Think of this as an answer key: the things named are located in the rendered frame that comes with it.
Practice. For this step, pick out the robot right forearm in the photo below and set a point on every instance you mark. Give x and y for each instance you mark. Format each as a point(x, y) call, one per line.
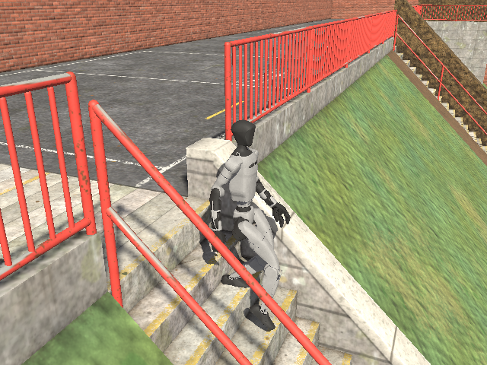
point(214, 196)

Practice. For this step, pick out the robot left upper arm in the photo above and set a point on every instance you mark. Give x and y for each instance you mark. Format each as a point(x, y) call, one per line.
point(257, 153)

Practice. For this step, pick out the right robot shin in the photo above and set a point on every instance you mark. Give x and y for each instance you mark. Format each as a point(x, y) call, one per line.
point(270, 284)

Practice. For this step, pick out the robot right upper arm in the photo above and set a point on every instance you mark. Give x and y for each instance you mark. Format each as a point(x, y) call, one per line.
point(231, 166)

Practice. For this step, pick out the robot left hand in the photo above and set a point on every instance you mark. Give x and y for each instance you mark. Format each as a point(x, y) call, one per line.
point(277, 211)

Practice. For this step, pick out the robot right hand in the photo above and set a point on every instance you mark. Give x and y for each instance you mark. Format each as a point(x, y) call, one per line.
point(221, 236)

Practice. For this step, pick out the right robot thigh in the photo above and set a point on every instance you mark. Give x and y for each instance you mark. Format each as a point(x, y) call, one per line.
point(258, 242)

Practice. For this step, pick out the robot left forearm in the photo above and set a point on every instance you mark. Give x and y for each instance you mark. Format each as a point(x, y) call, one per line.
point(264, 194)

